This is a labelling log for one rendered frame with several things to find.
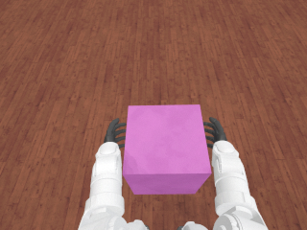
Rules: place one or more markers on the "robot left upper arm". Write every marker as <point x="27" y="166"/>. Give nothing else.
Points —
<point x="112" y="222"/>

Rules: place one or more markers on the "robot right forearm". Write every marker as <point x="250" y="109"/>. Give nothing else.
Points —
<point x="232" y="192"/>

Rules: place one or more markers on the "left robot hand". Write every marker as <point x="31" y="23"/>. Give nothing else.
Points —
<point x="111" y="133"/>

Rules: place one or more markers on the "left robot shin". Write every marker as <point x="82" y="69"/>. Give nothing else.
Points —
<point x="138" y="220"/>

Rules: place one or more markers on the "robot right upper arm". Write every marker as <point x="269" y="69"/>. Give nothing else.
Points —
<point x="231" y="221"/>

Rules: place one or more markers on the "robot left forearm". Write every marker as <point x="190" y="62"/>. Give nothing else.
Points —
<point x="105" y="198"/>

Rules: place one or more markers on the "robot shin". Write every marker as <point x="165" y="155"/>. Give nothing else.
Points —
<point x="188" y="222"/>
<point x="138" y="220"/>

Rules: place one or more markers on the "right robot hand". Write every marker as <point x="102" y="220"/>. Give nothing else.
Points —
<point x="218" y="131"/>

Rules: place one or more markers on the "right robot shin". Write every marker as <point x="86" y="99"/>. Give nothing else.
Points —
<point x="188" y="222"/>

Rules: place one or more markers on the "carton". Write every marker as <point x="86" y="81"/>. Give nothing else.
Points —
<point x="165" y="149"/>

